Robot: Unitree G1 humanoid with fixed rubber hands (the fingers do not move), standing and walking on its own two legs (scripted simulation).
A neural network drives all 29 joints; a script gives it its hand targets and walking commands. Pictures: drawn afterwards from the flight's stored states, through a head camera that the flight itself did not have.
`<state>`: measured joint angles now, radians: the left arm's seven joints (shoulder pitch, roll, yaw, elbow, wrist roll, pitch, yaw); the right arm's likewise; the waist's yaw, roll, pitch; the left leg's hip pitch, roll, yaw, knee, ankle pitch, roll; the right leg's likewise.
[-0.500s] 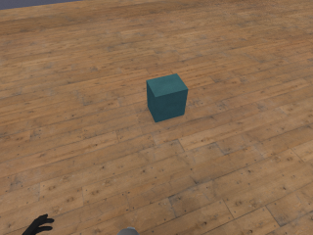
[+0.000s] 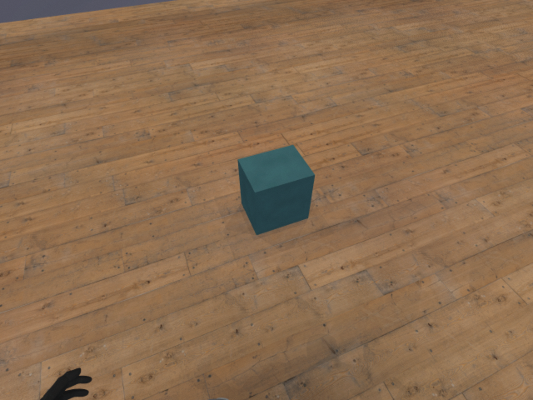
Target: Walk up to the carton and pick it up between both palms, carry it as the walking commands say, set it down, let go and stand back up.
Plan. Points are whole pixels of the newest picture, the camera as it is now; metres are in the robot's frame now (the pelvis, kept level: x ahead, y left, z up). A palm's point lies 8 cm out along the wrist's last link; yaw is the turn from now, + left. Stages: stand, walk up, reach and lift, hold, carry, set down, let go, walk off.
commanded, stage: walk up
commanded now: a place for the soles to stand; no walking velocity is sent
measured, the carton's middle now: (274, 190) +1.08 +0.02 -0.61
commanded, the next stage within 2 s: none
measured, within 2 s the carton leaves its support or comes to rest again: neither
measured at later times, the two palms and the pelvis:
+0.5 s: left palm (81, 348) +0.22 +0.32 -0.08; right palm (500, 366) +0.23 -0.35 -0.09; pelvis +0.13 -0.02 -0.01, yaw +2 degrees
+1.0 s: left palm (111, 284) +0.33 +0.31 -0.08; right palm (481, 305) +0.32 -0.36 -0.09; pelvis +0.24 -0.02 +0.00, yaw +3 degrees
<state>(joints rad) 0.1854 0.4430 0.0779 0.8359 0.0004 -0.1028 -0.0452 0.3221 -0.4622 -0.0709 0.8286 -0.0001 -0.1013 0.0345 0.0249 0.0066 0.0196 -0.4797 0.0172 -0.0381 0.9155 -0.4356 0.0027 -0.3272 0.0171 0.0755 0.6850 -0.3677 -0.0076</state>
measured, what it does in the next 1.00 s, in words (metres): walks ahead: left foot, then right foot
